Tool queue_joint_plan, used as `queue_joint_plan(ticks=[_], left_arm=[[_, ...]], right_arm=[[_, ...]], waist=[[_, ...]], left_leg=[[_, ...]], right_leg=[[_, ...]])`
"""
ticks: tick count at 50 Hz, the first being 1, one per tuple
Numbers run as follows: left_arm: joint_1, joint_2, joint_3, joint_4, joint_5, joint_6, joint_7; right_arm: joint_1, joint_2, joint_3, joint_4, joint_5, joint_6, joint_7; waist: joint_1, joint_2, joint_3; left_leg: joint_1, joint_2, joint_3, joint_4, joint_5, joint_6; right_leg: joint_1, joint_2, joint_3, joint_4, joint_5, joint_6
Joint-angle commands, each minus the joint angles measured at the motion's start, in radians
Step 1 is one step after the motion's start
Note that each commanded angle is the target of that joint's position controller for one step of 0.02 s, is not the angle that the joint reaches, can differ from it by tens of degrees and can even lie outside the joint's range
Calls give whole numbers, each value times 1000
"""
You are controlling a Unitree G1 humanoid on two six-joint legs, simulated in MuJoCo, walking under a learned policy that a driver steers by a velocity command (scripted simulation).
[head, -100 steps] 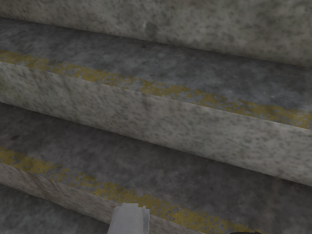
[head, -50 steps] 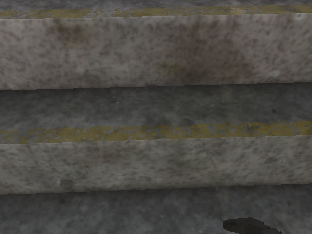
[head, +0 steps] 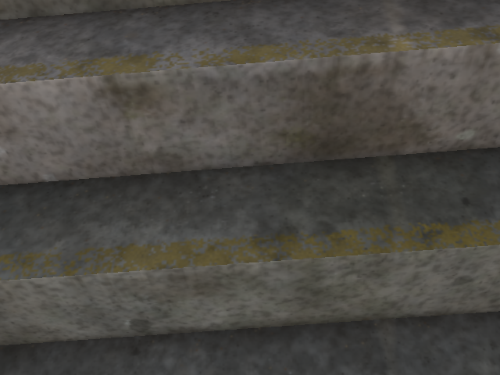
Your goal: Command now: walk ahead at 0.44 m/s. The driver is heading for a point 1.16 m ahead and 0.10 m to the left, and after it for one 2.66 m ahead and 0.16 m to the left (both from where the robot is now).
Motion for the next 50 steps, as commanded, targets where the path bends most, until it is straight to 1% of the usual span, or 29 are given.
queue_joint_plan(ticks=[1, 4, 8, 10, 11, 12, 14, 15, 16, 17, 18, 19, 20, 21, 22, 23, 24, 28, 31, 36, 37, 40, 42, 43, 44, 45, 46, 48, 50], left_arm=[[-309, -62, 1, -336, 77, 23, -3], [-19, -37, 9, -299, 58, 41, 32], [-28, -21, 18, -291, 1, 84, 54], [-50, -10, 27, -289, 0, 90, 52], [-122, 215, 58, -221, -4, 141, -45], [-8, 247, 95, -170, 18, 154, -79], [53, 190, 88, -82, 89, 139, -99], [68, 132, 72, -42, 102, 122, -100], [192, 110, 89, 21, 80, 86, -87], [335, 79, 69, 118, 106, 88, -65], [234, 78, 56, 76, 105, 87, -65], [81, 169, 42, -78, 86, 77, -17], [-113, 47, 29, -177, 8, 62, 24], [-89, 39, 12, -152, -10, 41, 45], [0, 117, 36, -142, -15, 15, 73], [53, 89, 29, -104, 6, -6, 89], [-148, 135, 7, -162, 46, 7, 68], [84, 116, -9, -136, 20, 47, 22], [58, 121, -5, -141, 7, 53, -4], [-11, 95, 8, -143, 30, 53, 8], [-27, 114, 11, -126, 51, 38, 6], [-148, 189, 35, -158, 48, 31, -13], [-46, 187, 43, -102, 104, 59, -81], [-16, 113, 30, -71, 112, 73, -122], [-7, 8, 7, -78, 106, 80, -148], [-83, 28, 14, -95, 72, 66, -132], [-215, 3, 3, -143, 41, 60, -110], [-275, 36, -5, -219, 9, 70, -83], [-322, -33, -38, -307, 1, 99, -61]], right_arm=[[-23, -168, -77, 58, -32, -19, -17], [-12, -34, -57, 166, -44, -89, 7], [-15, -111, -75, 175, -21, -140, 12], [41, -164, -95, 174, -17, -160, 10], [-275, -167, -50, -134, -63, -140, 88], [-407, -251, -69, -206, -36, -131, 109], [-127, -215, -69, -181, -20, -68, 97], [47, -210, -63, -119, -36, -42, 104], [109, -205, -80, -90, -38, -58, 114], [70, -113, -50, -94, -48, -55, 138], [84, 0, -31, -65, -14, -65, 160], [347, 60, -3, -13, -88, -73, 193], [35, 105, -12, -197, -88, -96, 86], [-27, 52, -4, -221, -98, -117, 62], [-103, -14, -12, -227, -92, -130, 44], [-155, -47, -17, -257, -82, -134, 40], [-22, -166, -48, -49, 30, -130, 84], [61, -199, -77, 20, -64, -97, 97], [-6, -192, -77, -15, -50, -91, 84], [-131, -114, -37, -76, -71, -55, 141], [-24, -106, -48, -34, -83, -49, 140], [118, -141, -60, -43, -44, -63, 142], [304, -188, -90, 12, -25, -100, 141], [501, -217, -106, 82, -41, -105, 135], [691, -254, -119, 153, -54, -101, 137], [706, -258, -120, 164, -75, -95, 144], [668, -195, -104, 214, -111, -71, 144], [528, -40, -43, 203, -108, -60, 151], [520, 25, -5, 237, -97, -74, 144]], waist=[[18, 158, 95], [193, 17, 105], [224, 47, 141], [200, 43, 124], [165, -18, -53], [213, 121, -83], [60, 71, -67], [24, 40, -23], [61, 6, 2], [119, -104, 1], [54, -131, 37], [-30, -289, -46], [-32, -264, 30], [-22, -117, 62], [50, 30, 99], [72, 62, 132], [55, 130, 34], [114, -17, -74], [107, -30, -59], [126, -68, -13], [74, -173, -8], [6, -111, -39], [-22, -10, -120], [-45, 71, -159], [-48, 301, -159], [-102, 225, -98], [-95, 57, -10], [-44, 0, 62], [47, 17, 83]], left_leg=[[135, 292, -963, -918, -580, 66], [40, 277, -585, -796, -286, -3], [28, 320, -399, -879, -179, 8], [116, 347, -370, -899, -180, 11], [-128, 257, -122, -1023, -44, -13], [-124, 215, -36, -1063, 45, -50], [114, 212, -31, -932, 126, -63], [228, 243, -76, -738, 68, -2], [208, 260, -74, -513, 59, 30], [69, 230, -72, -160, 256, 22], [-66, 160, -196, 266, 496, 35], [-394, -66, -489, 707, 565, -34], [-242, 54, -233, 639, 571, -115], [-230, 47, -220, 635, 568, -145], [-227, 74, -208, 493, 504, -174], [-192, 108, -267, 455, 593, -181], [-342, 45, -415, 383, 852, -137], [-299, -12, -397, 435, 839, -95], [-320, 35, -291, 328, 652, -118], [229, 69, -61, -406, 372, -147], [379, 99, -80, -385, 495, -133], [504, 82, -80, -702, 522, -121], [746, 63, -80, -968, 658, -76], [971, 129, -210, -984, 814, 32], [1220, 325, -499, -976, 1167, 232], [1278, 427, -679, -1004, 878, 282], [1170, 411, -711, -1014, 441, 202], [1017, 402, -582, -1039, 454, 157], [865, 364, -441, -1069, 561, 41]], right_leg=[[-552, 180, 163, 1083, -184, 47], [-539, 187, 97, 1148, -98, 113], [-549, 158, 62, 1014, -81, 179], [-564, 135, 29, 934, -67, 187], [-263, 132, -44, 661, -115, 122], [-69, 137, -131, 487, -129, 140], [-49, 131, -139, 13, -376, 149], [-96, 130, -98, -163, -474, 148], [48, 171, -119, -166, -588, 153], [116, 115, 73, -223, -513, 74], [74, 56, 314, -308, -556, 3], [152, -75, 974, -584, -925, -236], [-27, -106, 971, -783, -1137, -37], [-57, -83, 887, -749, -1083, -6], [-3, -83, 832, -738, -1043, 39], [5, -33, 723, -606, -928, 26], [-52, 10, 695, -419, -753, -58], [120, 33, 682, -507, -577, -156], [186, 1, 617, -564, -508, -122], [-75, 37, 389, -689, -524, -112], [-98, 0, 424, -722, -474, -116], [100, -77, 404, -644, 42, -176], [176, 25, 257, -368, 415, -129], [-24, 120, 181, -96, 304, -56], [-469, 275, 79, 329, -265, 24], [-814, 320, 145, 827, -473, 33], [-1046, 287, 233, 1209, -333, -17], [-1225, 239, 232, 1400, -213, -112], [-1268, 158, 183, 1447, -203, -143]])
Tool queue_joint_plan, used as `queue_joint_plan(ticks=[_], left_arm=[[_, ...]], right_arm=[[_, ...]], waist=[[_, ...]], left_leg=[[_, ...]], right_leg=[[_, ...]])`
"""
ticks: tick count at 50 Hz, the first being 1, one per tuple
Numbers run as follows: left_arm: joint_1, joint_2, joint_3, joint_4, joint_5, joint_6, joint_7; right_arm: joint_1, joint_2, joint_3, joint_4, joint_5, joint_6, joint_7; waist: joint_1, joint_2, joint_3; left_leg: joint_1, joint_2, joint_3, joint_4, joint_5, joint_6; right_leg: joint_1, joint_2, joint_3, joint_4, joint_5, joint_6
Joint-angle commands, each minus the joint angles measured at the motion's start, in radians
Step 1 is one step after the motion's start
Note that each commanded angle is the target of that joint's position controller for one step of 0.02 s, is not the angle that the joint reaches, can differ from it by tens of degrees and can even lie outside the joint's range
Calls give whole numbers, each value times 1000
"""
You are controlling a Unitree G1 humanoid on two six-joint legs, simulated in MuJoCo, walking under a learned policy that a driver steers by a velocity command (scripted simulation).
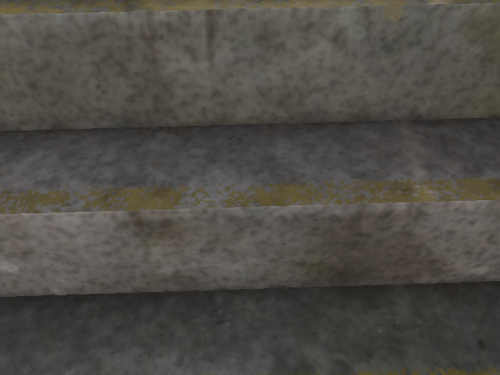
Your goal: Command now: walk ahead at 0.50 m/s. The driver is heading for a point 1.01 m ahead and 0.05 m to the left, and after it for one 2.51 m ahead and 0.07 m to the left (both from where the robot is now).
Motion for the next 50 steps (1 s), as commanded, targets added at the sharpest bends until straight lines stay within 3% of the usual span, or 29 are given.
queue_joint_plan(ticks=[1, 3, 5, 6, 7, 8, 9, 10, 11, 12, 14, 16, 18, 21, 25, 27, 28, 29, 32, 33, 35, 38, 41, 42, 43, 45, 47, 48, 50], left_arm=[[-160, -115, -58, -182, -22, 9, 18], [-341, -55, -53, -301, -64, 8, 12], [-539, 0, -47, -390, -47, 86, 56], [-473, -166, -115, -300, -42, 45, 133], [-662, -100, -117, -472, -50, 159, 42], [-271, -116, -95, -215, -41, 62, 107], [-495, -52, -118, -380, -2, 187, 26], [-213, -74, -76, -201, -26, 75, 100], [-109, -78, -75, -140, -76, 34, 136], [-1, -73, -66, -86, -75, 19, 170], [-130, -21, -41, -23, -34, 24, 207], [-246, -16, -13, -54, 64, -12, 200], [-204, -39, 2, -7, 67, -86, 179], [-165, 51, 52, 11, 48, -147, 146], [-312, 128, 66, -50, 37, -166, 153], [-532, 97, 56, -114, 3, -156, 173], [-386, 104, 25, -194, 107, -59, 27], [-164, 53, 24, -134, 95, -10, -31], [24, -5, 21, -35, -7, 31, 26], [-165, -36, 6, -63, -38, -10, 48], [-294, -98, -30, -156, -41, -35, 40], [-387, -149, -94, -300, -26, -40, 15], [-335, -155, -116, -403, -30, 11, 58], [-570, -72, -95, -509, -9, 55, 69], [-722, -93, -97, -536, -5, 99, 60], [-802, -106, -103, -557, -22, 170, 5], [-433, -42, -69, -416, -23, 190, -12], [-411, -43, -55, -390, -15, 182, 5], [-74, -2, -22, -240, -24, 179, 29]], right_arm=[[23, 107, 64, 32, -15, -17, -6], [-121, 26, 36, -33, -18, -48, 11], [-91, -93, 17, -81, 13, -54, 26], [66, -22, 8, -13, 179, -111, -98], [333, -191, 14, 149, 56, -34, 46], [187, -61, -9, 3, 200, -86, -133], [305, -298, 4, 119, 16, -36, 44], [177, -165, -40, -31, 168, -65, -130], [221, -191, -37, -8, 189, -86, -169], [154, -172, -41, -44, 164, -94, -160], [14, -64, -29, -161, 128, -104, -135], [-196, 79, -7, -357, 93, -63, -144], [-269, 158, 22, -501, 78, -50, -163], [-163, -3, -20, -508, 60, -47, -150], [-234, -66, -23, -593, 74, -37, -136], [295, -118, -54, -386, 122, -62, -141], [100, -266, -59, -321, 158, 18, -23], [-15, -245, -61, -368, 113, 35, 29], [6, -118, -5, -319, 34, 99, 37], [209, 20, 42, -210, -22, 99, 17], [369, 194, 97, -73, -26, 79, -1], [504, 50, 44, -18, -11, -23, -52], [38, -32, 15, -73, -17, -79, -4], [89, -41, 6, -34, -11, -83, 11], [196, -31, 14, 0, -19, -88, 8], [148, -121, 1, 20, 75, -103, 67], [193, -220, -29, 38, 113, -101, 99], [257, -192, -25, 61, 99, -99, 109], [298, -137, -22, 67, -19, -77, 147]], waist=[[96, 45, 191], [140, -5, 208], [131, 125, 94], [-4, 15, 339], [123, 325, 59], [53, -47, 131], [136, 381, -161], [104, 29, -59], [126, 101, -141], [165, 137, -92], [58, -169, 13], [34, 24, 150], [-42, 30, 219], [-118, 2, 164], [-218, 39, 218], [-437, 237, 69], [-186, 389, -181], [-115, 350, -97], [-118, 33, -104], [-199, 7, 5], [-167, 99, 63], [-117, 172, -102], [120, 84, 181], [87, -42, 183], [23, 51, 182], [100, 209, 153], [154, 356, 7], [111, 312, -41], [156, 88, -218]], left_leg=[[124, 341, -309, -251, 182, 135], [-297, 230, -101, -378, 477, 67], [-467, 210, -98, -489, 923, 137], [-338, 258, -13, -682, 1070, 60], [-180, 331, -226, -443, 1938, 235], [167, 241, 15, -275, 2070, 52], [308, 374, -222, -219, 2549, 246], [375, 262, -37, -68, 2054, 64], [249, 257, -90, 26, 1878, 79], [-74, 197, -30, 152, 1647, 48], [-318, 81, -65, 652, 573, 15], [-503, 22, -241, 1458, 91, 18], [-715, 63, -496, 1579, -38, 72], [-793, 33, -338, 1546, 21, 28], [-584, 150, -174, 1065, -208, -11], [131, 83, 13, 403, 151, 28], [466, 20, -198, 174, 623, 155], [453, 95, -491, 63, 414, 194], [126, 229, -659, -46, 250, 237], [106, 150, -486, -28, 450, 109], [360, 97, -194, -154, 644, -21], [797, 339, -402, 4, 1028, 162], [213, 449, -470, -290, 611, 183], [-22, 355, -405, -412, 535, 193], [-224, 317, -405, -518, 522, 225], [-457, 345, -317, -577, 1518, 340], [145, 406, -253, -324, 2314, 357], [322, 405, -220, -195, 2504, 350], [-29, 310, -259, 146, 2203, 292]], right_leg=[[-595, -112, 1, 320, 34, -92], [-207, -158, -199, -58, 69, -93], [140, -162, -374, -429, 63, -9], [277, -89, -554, -572, -301, 92], [91, -33, -451, -653, -443, 17], [310, -18, -605, -774, -482, 81], [80, 13, -407, -942, -547, 53], [430, -11, -494, -967, -417, 94], [604, -2, -422, -1063, -432, 104], [830, -33, -301, -1077, -406, 80], [727, -191, -17, -1315, -203, 32], [402, -389, 270, -1347, -225, -81], [400, -431, 244, -1422, -346, 69], [655, -411, 175, -1565, -280, 109], [527, -432, 61, -1670, 20, 105], [320, -236, -274, -1213, 599, 128], [-8, -85, -186, -1144, 554, 58], [-102, -2, -57, -974, 170, 58], [26, -36, 133, -416, 250, -18], [-42, -19, 127, -327, 310, -85], [-257, -16, -42, -269, 99, -115], [-844, -5, -58, 398, -402, 30], [-616, -260, -75, -2, -278, 49], [-415, -292, -200, -331, -141, 30], [-202, -277, -283, -321, -17, 37], [265, -102, -472, -476, -286, 128], [172, -25, -449, -786, -327, 125], [187, 3, -476, -923, -445, 126], [704, -107, -42, -1169, -384, -8]])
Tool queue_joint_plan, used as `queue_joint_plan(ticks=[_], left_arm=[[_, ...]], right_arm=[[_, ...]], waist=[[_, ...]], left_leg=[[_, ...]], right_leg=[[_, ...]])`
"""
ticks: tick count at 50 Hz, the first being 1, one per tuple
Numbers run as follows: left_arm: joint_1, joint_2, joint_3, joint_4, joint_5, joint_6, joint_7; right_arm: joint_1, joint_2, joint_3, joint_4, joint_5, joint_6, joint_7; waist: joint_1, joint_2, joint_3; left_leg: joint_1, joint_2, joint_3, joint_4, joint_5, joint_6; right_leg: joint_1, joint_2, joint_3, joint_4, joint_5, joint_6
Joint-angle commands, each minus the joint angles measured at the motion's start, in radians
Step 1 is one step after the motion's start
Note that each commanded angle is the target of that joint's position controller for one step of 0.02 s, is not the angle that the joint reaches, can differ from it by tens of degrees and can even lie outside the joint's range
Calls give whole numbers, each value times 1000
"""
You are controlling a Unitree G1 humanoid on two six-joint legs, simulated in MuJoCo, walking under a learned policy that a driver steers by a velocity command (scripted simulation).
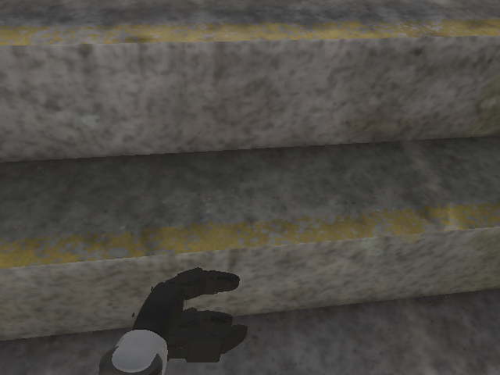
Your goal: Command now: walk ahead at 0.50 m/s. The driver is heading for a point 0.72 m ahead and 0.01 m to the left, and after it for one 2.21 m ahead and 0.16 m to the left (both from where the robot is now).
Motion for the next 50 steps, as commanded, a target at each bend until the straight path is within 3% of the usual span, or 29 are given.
queue_joint_plan(ticks=[1, 2, 3, 6, 10, 11, 12, 16, 19, 23, 25, 26, 27, 30, 32, 34, 35, 36, 37, 38, 39, 40, 41, 42, 43, 44, 45, 47, 50], left_arm=[[558, 209, 120, 230, 21, -78, 116], [515, 203, 126, 298, 1, -91, 164], [428, 202, 133, 322, 19, -106, 172], [262, 56, 109, 426, 63, -170, 156], [205, 108, 113, 429, 26, -268, 136], [-91, 180, 114, 243, 92, -233, 30], [-245, 346, 166, 168, 52, -236, 16], [60, 303, 152, 214, 54, -227, 27], [418, 251, 148, 321, 64, -219, -18], [44, 292, 160, 247, 28, -172, -19], [39, 215, 154, 288, 51, -115, -42], [171, 82, 144, 307, 30, -92, -54], [204, 94, 149, 292, 24, -91, -50], [67, 136, 93, 114, 28, -160, 38], [-56, 118, 59, 24, 16, -163, 81], [-56, 117, 39, -64, -7, -134, 76], [-266, 28, 18, -128, 77, -161, 109], [-264, 30, 23, -137, 41, -168, 129], [-174, 109, 18, -175, -38, -84, 86], [-46, -19, -22, -74, -21, -123, 135], [-334, 101, -22, -235, -35, 14, 25], [-75, 122, 19, -119, -15, 9, -13], [406, 107, 59, 133, -22, -107, 87], [546, 115, 69, 165, -43, -159, 143], [627, 187, 95, 219, -16, -151, 178], [570, 214, 123, 290, 13, -122, 191], [451, 236, 143, 314, 18, -115, 186], [304, 125, 127, 392, 40, -147, 167], [301, -11, 95, 477, 46, -220, 139]], right_arm=[[12, -255, -81, -151, 125, -72, -127], [-116, -192, -65, -180, 93, -75, -168], [-260, -103, -51, -305, 44, -64, -181], [-344, 67, 2, -538, 32, -1, -192], [-239, -17, -2, -497, 53, 29, -221], [-335, -178, -17, -503, 76, 87, -106], [-293, -242, -52, -481, 64, 107, -65], [-238, -224, -45, -360, -3, 106, -90], [-404, -251, -56, -364, 56, 95, -133], [-83, -171, -44, -267, 31, 110, -129], [130, -26, 5, -165, 11, 125, -113], [208, -58, 21, -126, -32, 121, -91], [322, -113, 22, -99, -38, 106, -70], [353, -162, 13, -18, -12, 37, -85], [130, -24, 57, 3, -53, 27, -90], [-55, -77, 33, -55, -21, 17, -99], [-30, -110, 0, -69, 66, -62, -198], [-40, -124, 5, -53, 102, -78, -235], [21, -137, 21, -24, -39, -13, -138], [7, -151, -23, -85, 131, -41, -229], [261, -255, 6, 113, -29, 21, -53], [138, -345, -35, 17, 35, 5, -7], [65, -236, -58, -93, 166, -72, -182], [156, -234, -63, -90, 155, -106, -201], [95, -215, -60, -100, 162, -117, -193], [-45, -156, -59, -156, 94, -93, -179], [-246, -93, -61, -268, 22, -58, -174], [-398, 78, -9, -473, 4, -22, -181], [-206, 58, 15, -470, 21, -2, -205]], waist=[[206, -116, -271], [207, -324, -150], [178, -240, 14], [-63, -179, 278], [-169, -110, 286], [-141, 42, 199], [-227, -64, 217], [-85, -103, 129], [84, -72, 23], [-184, -182, 67], [-235, -33, 134], [-103, 119, 110], [-98, 184, -45], [-65, 116, -21], [49, -148, 115], [128, -63, 109], [7, -100, 319], [25, -73, 344], [157, 38, -24], [51, -10, 192], [132, 243, -26], [176, 281, -35], [194, 10, -253], [178, 170, -326], [244, -26, -299], [218, -264, -126], [179, -300, 8], [17, -178, 250], [-141, -91, 265]], left_leg=[[-214, 6, 77, 744, 1136, -28], [-500, -142, 68, 1153, 214, -77], [-665, -181, -30, 1713, -107, -108], [-938, -178, -129, 1990, -332, -87], [-866, -150, -79, 1863, -173, -144], [-553, -152, 7, 1696, -225, -46], [-353, -121, 62, 1566, -255, -80], [-348, -19, 54, 941, -243, -164], [-355, -144, 152, 688, -308, -88], [-258, -171, 179, 264, -193, -121], [-31, -54, -53, -7, 79, -125], [155, 5, -155, 278, 751, -64], [362, 104, -287, 364, 1087, 91], [651, 276, -414, 389, 634, 154], [331, 247, -277, 212, 346, 37], [-143, 134, -143, 64, 253, 3], [-248, 117, -185, -190, -38, -26], [-279, 76, -126, -211, -13, -58], [-337, 16, -41, 24, 280, -54], [-331, 111, 33, -269, 656, -48], [-443, 160, -148, -147, 1389, 198], [1, 241, -66, 22, 1868, 211], [79, 139, 98, 315, 1888, 9], [-79, 106, -18, 578, 1552, -25], [-190, 45, -8, 731, 1266, -9], [-418, -117, 24, 1024, 397, -20], [-595, -187, -4, 1635, -29, -53], [-888, -225, -85, 2082, -174, -66], [-897, -173, -116, 1973, -172, -97]], right_leg=[[938, -58, 509, -380, -407, -149], [840, -194, 816, -629, -504, -234], [656, -257, 943, -782, -469, -268], [403, -252, 655, -841, -373, -84], [295, -268, 377, -953, -106, -55], [38, -172, 195, -1152, 120, -114], [-81, -175, 134, -1202, 143, -96], [615, -335, 204, -1120, 596, -222], [892, -224, 97, -980, 833, -189], [1022, -215, 34, -744, 983, -189], [689, -143, 103, -238, 633, -193], [300, 46, 242, 263, 456, -189], [44, 164, 411, 624, 358, -187], [-661, 133, 453, 1113, 95, -109], [-600, -30, 361, 892, 72, -144], [-274, -112, 222, 766, 48, -166], [-144, -82, 41, 753, 188, -27], [-102, -96, 24, 684, 244, -10], [48, -118, 145, 344, 235, -158], [401, -24, -96, 199, 51, -75], [325, 72, 26, 53, -178, -85], [293, 84, -58, -34, -50, -26], [727, 92, -30, 66, 58, -69], [914, -15, 254, -153, -121, -121], [911, -98, 591, -423, -362, -167], [809, -190, 905, -764, -590, -245], [614, -266, 1113, -937, -630, -292], [407, -264, 863, -895, -475, -171], [350, -235, 500, -901, -160, -41]])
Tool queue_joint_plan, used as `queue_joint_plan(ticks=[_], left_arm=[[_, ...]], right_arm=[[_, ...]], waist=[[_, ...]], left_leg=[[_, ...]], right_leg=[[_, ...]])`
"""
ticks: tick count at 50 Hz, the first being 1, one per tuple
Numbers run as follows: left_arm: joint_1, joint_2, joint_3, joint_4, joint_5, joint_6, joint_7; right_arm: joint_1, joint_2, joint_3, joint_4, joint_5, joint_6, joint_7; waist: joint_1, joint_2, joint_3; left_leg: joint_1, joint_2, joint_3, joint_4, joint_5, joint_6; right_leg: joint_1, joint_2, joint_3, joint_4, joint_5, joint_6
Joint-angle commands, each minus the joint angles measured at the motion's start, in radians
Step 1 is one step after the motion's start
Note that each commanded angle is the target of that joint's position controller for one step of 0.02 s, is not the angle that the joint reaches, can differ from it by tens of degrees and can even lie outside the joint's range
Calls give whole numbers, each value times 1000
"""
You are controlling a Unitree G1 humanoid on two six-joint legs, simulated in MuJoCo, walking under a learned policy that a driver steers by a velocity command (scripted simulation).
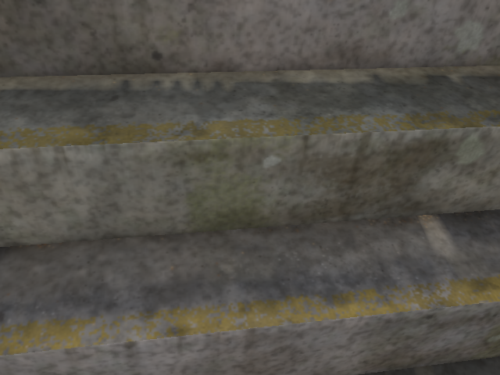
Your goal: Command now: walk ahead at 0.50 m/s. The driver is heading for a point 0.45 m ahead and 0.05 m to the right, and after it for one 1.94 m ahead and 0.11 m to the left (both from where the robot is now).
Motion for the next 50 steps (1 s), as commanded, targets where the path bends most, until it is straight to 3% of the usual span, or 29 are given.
queue_joint_plan(ticks=[1, 2, 3, 5, 9, 11, 13, 14, 16, 19, 22, 23, 24, 25, 26, 27, 28, 29, 30, 31, 32, 33, 34, 35, 38, 39, 41, 45, 50], left_arm=[[-115, -70, -20, 19, 3, -82, -21], [-104, -45, -18, 16, -15, -97, -16], [-318, 34, -17, -131, 78, -63, -117], [-540, 203, 22, -261, 20, -56, -137], [-245, 179, 2, -242, 2, -77, -119], [-197, 214, 13, -232, -2, -83, -133], [-92, 203, 23, -186, 4, -51, -166], [39, 147, 19, -133, 41, -27, -197], [183, -51, -36, -141, 44, -11, -220], [-294, 13, -53, -282, -65, -47, -141], [-366, 4, -80, -445, -57, -23, -108], [-513, -32, -64, -528, 18, -51, -36], [-470, 67, -67, -493, -54, 5, -86], [-376, 55, -68, -478, -48, 38, -107], [-475, -38, -65, -504, 35, -14, -52], [-479, -63, -65, -510, 17, -39, -30], [-481, -80, -126, -554, -10, 70, -82], [-509, -120, -102, -569, 12, 17, -48], [-523, -95, -143, -590, -11, 121, -104], [-525, -111, -111, -593, 16, 47, -53], [-454, -145, -145, -523, -43, 27, -26], [-640, -63, -176, -682, -58, 182, -126], [-201, -37, -92, -456, -39, 80, -56], [-112, -32, -92, -420, -81, 53, -13], [-1, 83, -35, -320, -77, 56, 34], [-13, 97, -19, -283, -51, 50, 47], [77, 156, 23, -205, 27, 17, 55], [168, 8, 17, -115, 10, -66, 44], [120, 111, 36, -191, 14, -145, 45]], right_arm=[[120, 134, 61, -80, 10, 14, -19], [90, 106, 58, -90, 30, 11, -21], [-42, -69, 34, -105, 70, 90, 96], [70, -153, -1, -48, 24, 130, 147], [17, -141, 11, 21, -63, 126, 97], [-36, -111, 7, 9, -41, 143, 76], [119, -88, 10, 53, 1, 131, 58], [190, -89, 4, 113, 3, 112, 48], [476, -281, -45, 197, -1, 72, 40], [482, -46, 21, 328, -91, 78, 90], [156, 14, 64, 297, -57, 73, 98], [119, -64, 24, 232, -1, -47, 17], [344, 0, 80, 336, -30, 18, 36], [396, -75, 60, 316, -52, 37, 44], [445, -122, 8, 320, 34, -48, -51], [518, -127, 10, 338, 45, -80, -82], [685, -32, 80, 461, -73, 29, 25], [615, -86, -4, 364, 30, -27, -62], [622, -1, 80, 431, -100, 52, 56], [542, -67, -4, 327, 30, -17, -39], [380, -60, 21, 292, 104, -40, -82], [578, -153, 49, 479, -62, 31, 139], [329, -123, -12, 236, 102, -19, -33], [328, -206, -12, 232, 153, -31, -60], [143, -250, -31, 123, 106, -54, -34], [-9, -152, -21, 39, 65, -37, -10], [-229, 3, 28, -215, 13, -49, -5], [-261, 11, 59, -321, -22, -25, -19], [-422, -10, 75, -421, 6, 12, -40]], waist=[[-148, -22, 208], [-138, -30, 222], [-91, 83, 175], [-193, -4, 80], [-45, 11, -33], [-15, -166, -26], [-39, -102, -58], [6, -49, -61], [3, 313, -150], [-88, 44, 81], [103, 20, 83], [41, -36, 269], [55, -12, -156], [104, 104, -147], [-36, -14, 127], [-44, 23, 123], [37, 260, -226], [-46, 82, 79], [76, 191, -165], [-30, 119, 48], [40, 94, 59], [158, 276, -151], [145, 56, -202], [168, 155, -303], [241, 23, -168], [235, -146, -86], [192, -83, 47], [109, 50, 122], [53, 129, 110]], left_leg=[[-197, 34, -70, 139, -64, -37], [-191, 46, -49, 111, -42, -59], [-14, 59, -10, 62, -114, 75], [283, 68, 71, 15, -135, 57], [331, 156, 129, -789, -72, -31], [413, 121, 155, -1104, -212, -122], [478, 66, 208, -1615, -259, -160], [560, 85, 120, -1690, -127, -108], [1021, 436, -495, -1532, 602, 316], [1098, 479, -363, -1573, 98, 163], [638, 394, -32, -1739, 302, 64], [530, 403, -25, -1900, 108, -5], [798, 345, -34, -1653, 544, 23], [882, 305, 53, -1588, 920, 31], [1073, 400, -43, -1792, 553, 16], [1166, 399, -49, -1806, 464, 2], [1229, 367, -58, -1586, 772, 95], [1254, 404, -2, -1857, 373, 18], [1015, 350, 0, -1674, 842, 114], [1135, 388, 77, -1920, 407, 36], [758, 359, 181, -2000, 810, 13], [725, 456, 13, -1851, 1861, 241], [953, 386, 219, -1642, 1675, 37], [827, 356, 223, -1551, 1468, 22], [307, 184, 282, -1080, 961, -41], [144, 73, 182, -614, 101, -54], [-144, -5, -30, 129, -292, -159], [-318, 26, -132, 147, -569, -161], [-110, 50, 25, -110, -557, -164]], right_leg=[[-103, -209, 316, -591, -156, -85], [-119, -237, 286, -644, -104, -100], [-306, -186, 253, -847, 31, -193], [-452, -180, 130, -892, 174, -195], [157, -211, 36, -797, 545, -219], [328, -230, 72, -717, 679, -250], [543, -246, 99, -438, 795, -285], [487, -202, 55, -191, 824, -236], [-370, 67, 193, 642, 89, -77], [-1146, 110, 343, 1437, 197, -214], [-823, -13, 211, 1210, 114, -247], [-712, 71, 168, 1335, 90, -86], [-731, 3, 132, 1077, 119, -194], [-751, 50, 105, 1011, 90, -213], [-870, 31, 56, 1058, 59, -87], [-949, 17, 53, 1110, -18, -62], [-1029, 4, 179, 891, -81, -182], [-922, -36, 16, 907, -52, -91], [-917, -28, 99, 690, -38, -244], [-750, -52, -66, 731, -31, -91], [-311, -2, -148, 437, -300, -96], [-337, 66, -25, 239, -444, -161], [33, 83, -167, 286, -47, -115], [203, 83, -54, 181, -38, -115], [506, 97, 165, -101, -101, -134], [414, -28, 434, -360, 15, -228], [363, -116, 787, -460, 294, -329], [461, -56, 632, -430, 349, -187], [259, -183, 536, -679, 605, -159]])
Next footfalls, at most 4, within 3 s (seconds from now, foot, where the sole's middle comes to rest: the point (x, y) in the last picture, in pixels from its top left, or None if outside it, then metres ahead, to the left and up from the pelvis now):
0.28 left None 0.09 0.16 -0.70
0.64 right None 0.26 -0.07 -0.47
1.22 left None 0.30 0.13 -0.47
1.48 right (254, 300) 0.50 -0.01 -0.24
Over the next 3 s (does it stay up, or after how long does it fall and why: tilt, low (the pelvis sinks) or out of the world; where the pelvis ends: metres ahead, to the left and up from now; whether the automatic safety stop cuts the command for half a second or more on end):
stays up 0.68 0.21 0.74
